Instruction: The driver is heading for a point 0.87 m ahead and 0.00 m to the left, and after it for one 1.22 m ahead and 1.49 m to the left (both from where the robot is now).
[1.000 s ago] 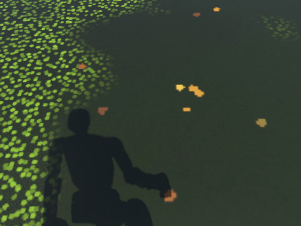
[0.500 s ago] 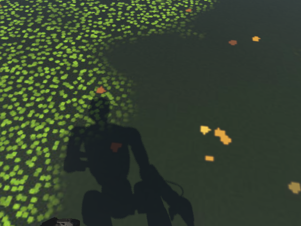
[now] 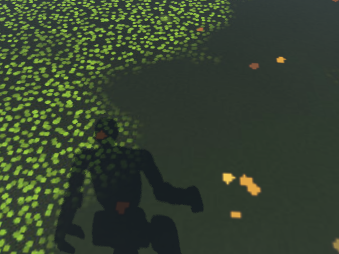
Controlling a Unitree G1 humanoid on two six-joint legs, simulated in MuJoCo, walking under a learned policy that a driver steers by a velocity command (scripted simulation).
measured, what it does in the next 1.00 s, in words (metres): steps on the spot: left foot, then right foot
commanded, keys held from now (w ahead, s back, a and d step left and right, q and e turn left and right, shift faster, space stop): e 0.18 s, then no key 0.30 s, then q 0.46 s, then w+q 0.06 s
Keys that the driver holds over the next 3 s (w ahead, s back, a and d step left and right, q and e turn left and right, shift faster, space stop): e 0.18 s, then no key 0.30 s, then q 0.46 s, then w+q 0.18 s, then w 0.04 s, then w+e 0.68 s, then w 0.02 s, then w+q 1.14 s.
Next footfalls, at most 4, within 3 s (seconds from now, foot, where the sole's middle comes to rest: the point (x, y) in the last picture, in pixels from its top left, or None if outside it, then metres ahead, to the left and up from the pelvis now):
0.06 left None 0.09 0.11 -0.78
0.48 right None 0.00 -0.10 -0.78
0.90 left None -0.02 0.11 -0.78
1.54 right None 0.28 -0.06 -0.78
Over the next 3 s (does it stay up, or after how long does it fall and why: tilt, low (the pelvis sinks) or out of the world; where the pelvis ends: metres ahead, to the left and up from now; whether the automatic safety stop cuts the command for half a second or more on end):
stays up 0.93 -0.06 0.00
